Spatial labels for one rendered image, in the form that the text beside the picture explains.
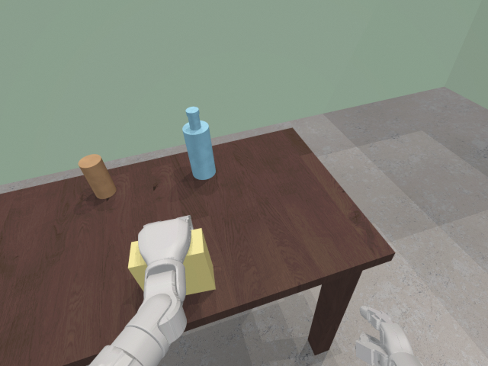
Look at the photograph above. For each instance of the left robot forearm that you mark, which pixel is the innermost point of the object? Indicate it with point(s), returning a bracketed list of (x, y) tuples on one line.
[(159, 321)]

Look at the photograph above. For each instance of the robot left hand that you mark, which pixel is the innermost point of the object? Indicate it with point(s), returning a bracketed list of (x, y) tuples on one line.
[(169, 239)]

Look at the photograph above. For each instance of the robot right hand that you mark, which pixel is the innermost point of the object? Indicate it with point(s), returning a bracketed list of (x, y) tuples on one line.
[(392, 339)]

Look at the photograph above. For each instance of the sponge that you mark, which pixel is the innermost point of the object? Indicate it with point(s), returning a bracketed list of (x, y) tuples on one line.
[(199, 273)]

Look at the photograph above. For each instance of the table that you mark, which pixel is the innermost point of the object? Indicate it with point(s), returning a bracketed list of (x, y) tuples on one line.
[(274, 219)]

